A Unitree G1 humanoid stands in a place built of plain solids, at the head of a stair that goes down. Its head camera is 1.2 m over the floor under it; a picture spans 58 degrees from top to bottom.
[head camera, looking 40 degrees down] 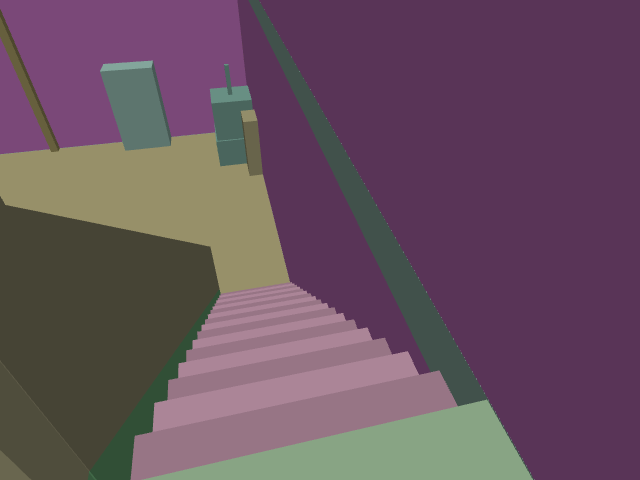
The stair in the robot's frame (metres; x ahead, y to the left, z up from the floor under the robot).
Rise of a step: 0.21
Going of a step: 0.24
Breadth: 1.09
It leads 13 degrees to the left of straight ahead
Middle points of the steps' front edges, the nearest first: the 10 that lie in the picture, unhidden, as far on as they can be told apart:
0.57 0.03 0.00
0.80 0.08 -0.21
1.04 0.14 -0.42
1.27 0.19 -0.63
1.51 0.25 -0.84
1.75 0.30 -1.05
1.98 0.36 -1.26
2.22 0.41 -1.48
2.45 0.47 -1.69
2.69 0.52 -1.90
